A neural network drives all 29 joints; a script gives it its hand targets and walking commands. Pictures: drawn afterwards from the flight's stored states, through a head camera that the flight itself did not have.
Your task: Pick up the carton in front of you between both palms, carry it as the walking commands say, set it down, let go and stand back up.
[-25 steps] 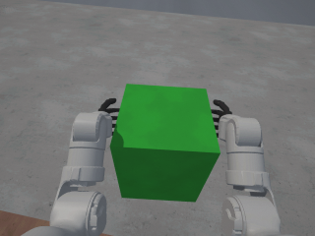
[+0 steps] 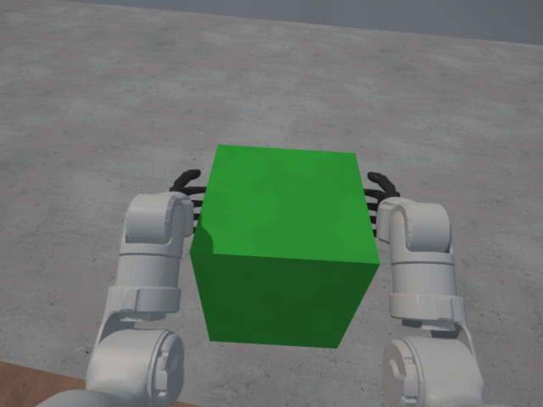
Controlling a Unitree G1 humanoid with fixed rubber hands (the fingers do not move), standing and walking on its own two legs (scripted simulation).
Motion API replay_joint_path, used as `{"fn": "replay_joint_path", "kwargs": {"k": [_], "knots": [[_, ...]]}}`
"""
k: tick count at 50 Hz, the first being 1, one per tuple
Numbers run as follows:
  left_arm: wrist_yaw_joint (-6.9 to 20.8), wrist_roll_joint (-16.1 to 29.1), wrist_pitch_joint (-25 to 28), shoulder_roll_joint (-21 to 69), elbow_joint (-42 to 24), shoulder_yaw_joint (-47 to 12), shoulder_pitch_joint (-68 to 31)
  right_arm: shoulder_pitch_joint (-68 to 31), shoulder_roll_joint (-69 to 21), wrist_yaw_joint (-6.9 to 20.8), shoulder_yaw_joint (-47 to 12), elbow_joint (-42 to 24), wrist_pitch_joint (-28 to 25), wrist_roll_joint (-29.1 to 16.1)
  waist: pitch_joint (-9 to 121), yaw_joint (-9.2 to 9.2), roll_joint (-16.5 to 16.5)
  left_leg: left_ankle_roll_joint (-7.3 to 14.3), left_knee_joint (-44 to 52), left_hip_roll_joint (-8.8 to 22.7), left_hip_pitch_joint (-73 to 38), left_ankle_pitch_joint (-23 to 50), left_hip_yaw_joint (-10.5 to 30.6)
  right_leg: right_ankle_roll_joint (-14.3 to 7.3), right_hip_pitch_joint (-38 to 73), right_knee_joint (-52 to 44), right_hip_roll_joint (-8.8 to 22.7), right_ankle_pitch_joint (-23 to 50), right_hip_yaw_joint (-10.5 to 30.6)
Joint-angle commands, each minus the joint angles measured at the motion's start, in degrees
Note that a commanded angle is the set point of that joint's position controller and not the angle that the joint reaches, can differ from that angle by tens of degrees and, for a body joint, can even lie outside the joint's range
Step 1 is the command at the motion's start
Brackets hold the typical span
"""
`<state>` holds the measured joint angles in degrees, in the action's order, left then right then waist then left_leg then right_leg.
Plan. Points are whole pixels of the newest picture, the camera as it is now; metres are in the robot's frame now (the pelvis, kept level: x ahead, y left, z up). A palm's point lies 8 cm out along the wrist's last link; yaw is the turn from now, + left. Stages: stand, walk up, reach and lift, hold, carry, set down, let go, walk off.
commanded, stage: carry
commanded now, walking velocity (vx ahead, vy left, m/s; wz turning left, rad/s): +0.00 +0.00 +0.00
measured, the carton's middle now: (279, 250) +0.33 +0.00 +0.05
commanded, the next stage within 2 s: none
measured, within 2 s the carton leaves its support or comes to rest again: neither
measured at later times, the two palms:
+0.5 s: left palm (176, 194) +0.38 +0.16 +0.12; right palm (373, 194) +0.39 -0.14 +0.13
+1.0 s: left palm (209, 135) +0.58 +0.15 +0.09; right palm (354, 131) +0.62 -0.15 +0.09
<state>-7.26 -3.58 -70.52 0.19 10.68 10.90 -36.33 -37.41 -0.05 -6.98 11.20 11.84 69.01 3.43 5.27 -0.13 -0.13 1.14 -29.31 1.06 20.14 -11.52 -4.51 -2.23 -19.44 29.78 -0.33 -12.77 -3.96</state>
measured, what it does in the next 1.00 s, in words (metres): walks ahead: right foot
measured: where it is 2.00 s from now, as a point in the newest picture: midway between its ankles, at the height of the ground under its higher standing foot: (277, 260)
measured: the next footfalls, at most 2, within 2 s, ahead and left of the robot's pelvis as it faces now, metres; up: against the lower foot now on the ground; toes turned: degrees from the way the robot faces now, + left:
right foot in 0.78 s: +0.22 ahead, -0.09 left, +0.00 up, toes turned -4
left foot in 1.16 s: +0.54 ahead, +0.04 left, -0.09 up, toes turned +3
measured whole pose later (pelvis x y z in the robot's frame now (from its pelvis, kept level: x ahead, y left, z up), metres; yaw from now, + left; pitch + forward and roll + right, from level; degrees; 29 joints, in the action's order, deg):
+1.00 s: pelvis +0.24 -0.02 -0.01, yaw +0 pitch +6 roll +0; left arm -9.1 -1.8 -67.7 1.9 2.1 10.7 -33.3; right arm -37.1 -0.8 -7.6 12.7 3.3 68.7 3.1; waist -0.3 5.3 -1.9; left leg 0.7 -50.2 0.5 37.4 -9.5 -3.0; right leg -5.3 -16.0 31.9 -2.9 -21.6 -5.0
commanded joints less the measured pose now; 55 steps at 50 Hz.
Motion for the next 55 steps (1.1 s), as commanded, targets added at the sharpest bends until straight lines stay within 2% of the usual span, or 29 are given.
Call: {"fn": "replay_joint_path", "kwargs": {"k": [1, 10, 15, 19, 20, 22, 23, 24, 25, 26, 27, 28, 30, 33, 34, 35, 36, 38, 39, 40, 41, 42, 43, 44, 45, 48, 51, 53, 55], "knots": [[13.7, 24.2, 2.4, 62.9, -7.9, -32.8, -43.8, -40.1, -65.0, 13.7, -33.6, -6.2, -0.9, -24.5, 21.5, 0.02, 0.1, 1.8, 3.2, 6.7, -8.6, 6.6, 6.6, -1.7, 7.1, -4.1, 7.8, 8.4, 7.2], [13.7, 24.2, 2.3, 62.9, -7.9, -32.8, -43.8, -40.1, -65.0, 13.7, -33.6, -6.2, -0.9, -24.6, 21.5, 0.04, 0.1, 1.8, 3.2, 6.7, -8.5, 6.5, 6.5, -1.7, 7.0, -4.1, 7.8, 8.3, 7.2], [13.6, 24.2, 2.3, 62.7, -8.3, -32.9, -44.7, -41.5, -64.8, 13.6, -33.6, -6.3, -0.9, -24.5, 17.3, 0.19, 1.6, 3.0, 3.6, 4.3, -2.6, -21.1, 6.2, -3.7, 4.3, -8.8, 7.0, -22.4, 10.0], [13.3, 23.7, 2.4, 61.6, -6.6, -32.3, -43.4, -40.0, -64.3, 13.8, -33.0, -3.5, -1.0, -24.2, 16.0, 1.55, 6.1, 2.2, -4.6, 0.3, 4.7, -13.1, 0.4, -7.1, 9.9, -11.8, 11.9, -21.8, 17.0], [13.3, 23.5, 2.5, 61.5, -6.0, -32.2, -43.0, -39.3, -64.3, 13.9, -32.6, -2.6, -1.0, -24.0, 15.7, 1.67, 7.5, 2.2, -3.4, -0.4, 5.2, -12.0, -0.9, -8.0, 10.8, -11.0, 12.7, -20.8, 17.2], [13.4, 23.7, 2.8, 61.8, -6.0, -32.2, -43.5, -39.3, -64.2, 14.0, -31.9, -1.8, -1.3, -23.7, 16.0, 1.75, 5.9, 2.5, -1.1, -0.1, 1.6, -11.2, -0.9, -7.8, 9.0, -7.9, 12.3, -16.8, 15.1], [13.4, 23.9, 2.9, 62.0, -6.3, -32.3, -44.0, -39.2, -64.3, 14.0, -31.6, -1.4, -1.4, -23.6, 16.5, 1.45, 4.1, 3.0, -0.1, 0.9, -1.9, -11.1, 0.7, -6.9, 6.5, -5.4, 11.1, -14.7, 13.1], [13.3, 24.2, 3.0, 62.4, -6.5, -32.4, -44.5, -38.8, -64.2, 14.0, -31.2, -1.0, -1.5, -23.5, 16.7, 0.65, 0.3, 4.3, 2.7, 3.9, -6.5, -12.5, 5.9, -5.2, 1.7, 0.1, 8.5, -12.4, 9.5], [13.3, 24.5, 3.1, 62.9, -6.6, -32.4, -45.0, -37.5, -63.7, 13.9, -30.6, -0.2, -1.5, -23.1, 17.1, -0.76, -7.2, 6.9, 7.7, 10.4, -13.4, -12.8, 16.2, -2.6, -6.3, 9.7, 3.7, -12.2, 3.0], [13.4, 24.7, 3.0, 63.2, -6.4, -32.2, -45.7, -36.8, -63.0, 13.7, -29.9, 0.2, -1.7, -22.4, 15.0, -2.54, -14.3, 10.7, 9.0, 16.0, -20.9, -7.4, 25.8, -0.7, -17.5, 15.9, 0.2, -14.4, -0.9], [13.4, 24.9, 3.0, 63.5, -6.1, -32.6, -46.5, -36.8, -62.4, 13.6, -29.7, -0.3, -1.8, -22.3, 13.7, -3.99, -13.8, 13.8, 8.4, 18.3, -26.5, -0.5, 29.4, -0.5, -26.0, 19.7, -0.1, -19.9, 0.0], [13.3, 24.9, 3.0, 63.8, -6.0, -32.7, -46.4, -38.0, -62.5, 13.3, -30.4, -2.2, -2.0, -22.7, 14.4, -5.1, -9.8, 15.2, 7.4, 18.8, -28.6, 4.2, 30.1, -0.6, -28.8, 21.7, 0.5, -20.7, 1.6], [12.9, 24.8, 3.1, 64.1, -6.6, -32.4, -45.3, -42.2, -63.6, 13.0, -32.9, -7.6, -2.2, -24.9, 17.2, -4.86, -6.5, 13.5, 6.4, 17.4, -28.1, 7.5, 24.7, -0.3, -25.8, 19.1, 1.4, -16.3, 1.7], [12.0, 24.5, 2.8, 63.4, -8.0, -32.1, -43.6, -44.3, -65.1, 12.7, -35.5, -11.7, -2.1, -27.3, 18.8, -3.89, -9.5, 10.2, 5.9, 13.9, -23.0, 9.5, 16.9, 0.2, -17.0, 14.0, -0.3, -10.2, -1.0], [11.8, 24.0, 2.7, 62.9, -8.3, -31.8, -43.2, -44.1, -65.2, 12.7, -35.9, -11.8, -1.9, -27.6, 19.7, -3.47, -8.8, 9.9, 4.2, 13.9, -21.6, 13.3, 14.9, 0.3, -14.3, 16.0, 0.2, -2.2, -1.4], [11.7, 23.5, 2.5, 62.2, -7.9, -31.4, -41.7, -42.9, -65.3, 12.7, -36.2, -11.4, -1.8, -27.7, 19.8, -3.04, -8.6, 9.3, 2.9, 13.5, -20.4, 14.5, 13.5, 0.2, -12.5, 14.5, 0.2, -1.6, -1.4], [11.7, 22.9, 2.3, 61.8, -7.5, -31.1, -40.5, -42.0, -65.4, 12.8, -36.5, -10.9, -1.7, -27.6, 19.7, -2.15, -8.1, 8.1, 0.6, 12.8, -18.8, 17.2, 11.6, -0.1, -9.6, 11.5, -0.3, -1.1, -1.9], [12.0, 21.6, 2.2, 60.9, -6.0, -30.4, -37.4, -40.1, -65.6, 13.1, -36.9, -9.1, -1.5, -27.2, 22.7, 3.17, -3.7, 3.8, -14.4, 8.5, -7.6, 27.0, 2.3, -2.0, 11.4, 1.4, -3.4, 1.4, -5.7], [12.3, 21.1, 2.4, 60.6, -4.3, -30.1, -34.7, -39.0, -65.0, 13.4, -36.4, -7.7, -1.5, -26.9, 22.1, 4.25, -1.1, 2.2, -24.5, 5.9, -6.0, 21.9, -1.0, -1.3, 14.3, -4.7, -1.1, 16.0, -3.8], [12.3, 20.1, 3.3, 59.8, -3.6, -30.2, -34.3, -40.0, -66.5, 13.8, -36.1, -7.6, -1.2, -26.7, 25.4, 2.82, 11.6, -2.1, -37.0, -0.1, 9.5, 7.3, -2.3, -7.7, 26.9, -5.8, 11.1, 18.1, 18.7], [12.4, 20.5, 3.8, 61.0, -5.3, -31.2, -36.7, -39.9, -66.6, 14.0, -35.7, -7.1, -1.4, -25.8, 23.3, 4.5, 17.2, -1.9, -41.0, -3.1, 25.5, -18.5, 0.9, -12.9, 33.5, -7.4, 16.5, 14.1, 32.1], [12.8, 22.0, 4.0, 62.2, -8.1, -32.4, -39.2, -41.0, -67.1, 14.0, -35.8, -7.5, -1.8, -25.4, 20.2, 5.15, 10.0, -0.9, -42.1, -0.6, 31.7, -20.7, 3.5, -12.9, 34.9, -5.4, 17.5, 12.1, 31.8], [13.1, 24.2, 4.3, 63.9, -11.6, -34.6, -42.8, -41.0, -67.2, 13.8, -35.6, -8.1, -2.1, -25.2, 19.0, 5.67, 2.7, -0.9, -39.4, 0.1, 32.9, -18.8, 3.6, -11.6, 33.5, -4.5, 16.6, 9.9, 29.0], [13.3, 26.2, 4.7, 64.9, -15.4, -36.3, -46.7, -41.1, -67.5, 13.5, -35.9, -8.9, -2.4, -25.1, 17.5, 5.89, -0.1, -1.0, -32.6, 0.3, 32.3, -15.9, 2.8, -10.3, 31.4, -4.8, 15.5, 7.4, 26.2], [13.4, 28.0, 5.0, 65.5, -18.2, -37.6, -49.4, -39.9, -67.3, 13.0, -35.7, -9.5, -2.5, -24.5, 17.3, 5.71, 0.6, -1.1, -25.6, 0.1, 28.9, -12.3, 2.5, -9.3, 28.9, -6.2, 13.9, 5.8, 23.3], [13.8, 30.5, 5.2, 64.8, -22.0, -39.1, -49.2, -37.1, -65.1, 10.9, -36.0, -12.8, -2.7, -22.4, 20.5, 5.55, 6.0, -0.2, -22.9, -0.3, 27.7, 2.3, 2.0, -8.3, 31.6, -3.5, 11.2, 12.5, 17.5], [14.5, 31.0, 4.7, 62.8, -21.8, -40.0, -45.2, -34.5, -60.4, 9.5, -35.8, -15.6, -2.5, -19.4, 18.3, 7.52, 4.8, -0.2, -2.4, -2.1, 20.7, 21.9, -0.3, -6.3, 27.7, -2.0, 4.6, 6.1, 11.6], [15.3, 31.0, 4.5, 61.6, -19.3, -40.3, -42.8, -32.3, -57.0, 9.2, -34.6, -15.1, -2.1, -16.7, 17.4, 6.37, 4.5, 1.3, 3.0, -2.5, 6.4, 33.4, -2.4, -5.8, 17.2, -0.1, 4.4, 4.2, 9.0], [16.1, 30.9, 4.2, 60.8, -15.9, -40.7, -41.7, -31.4, -54.4, 9.6, -33.7, -13.6, -1.5, -15.0, 17.2, 3.73, 5.6, 3.1, 3.4, -1.2, -0.1, 36.3, -1.5, -5.1, 14.0, 6.4, 5.2, 7.8, 7.6]]}}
